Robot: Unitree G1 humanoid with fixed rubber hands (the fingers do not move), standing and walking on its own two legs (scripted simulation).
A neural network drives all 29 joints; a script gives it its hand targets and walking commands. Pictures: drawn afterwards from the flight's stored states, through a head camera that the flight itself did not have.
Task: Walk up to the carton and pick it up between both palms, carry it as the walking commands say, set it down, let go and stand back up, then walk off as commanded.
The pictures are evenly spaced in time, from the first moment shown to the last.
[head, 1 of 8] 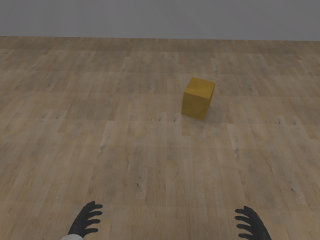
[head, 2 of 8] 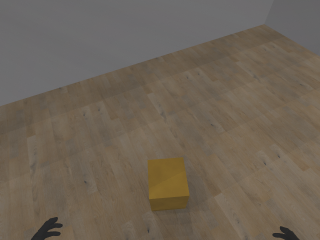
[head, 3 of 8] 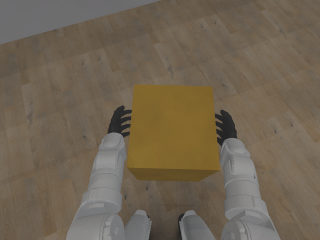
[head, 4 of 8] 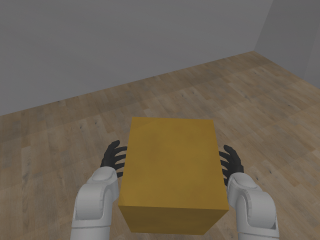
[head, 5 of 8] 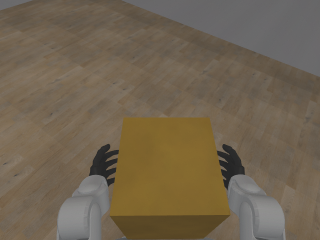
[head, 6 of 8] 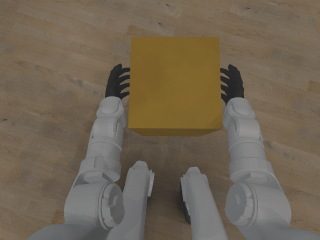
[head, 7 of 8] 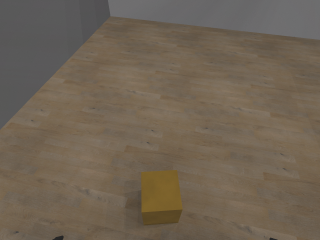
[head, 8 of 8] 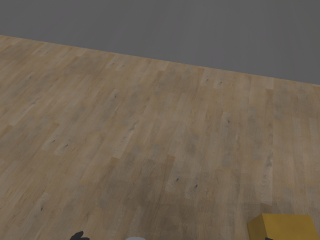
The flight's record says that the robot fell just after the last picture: no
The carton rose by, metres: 0.67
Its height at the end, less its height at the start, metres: +0.00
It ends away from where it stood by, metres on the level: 2.63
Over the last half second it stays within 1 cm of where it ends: yes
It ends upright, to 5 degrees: yes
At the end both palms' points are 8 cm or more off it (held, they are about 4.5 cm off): yes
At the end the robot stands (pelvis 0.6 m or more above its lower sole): yes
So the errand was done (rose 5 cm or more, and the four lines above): yes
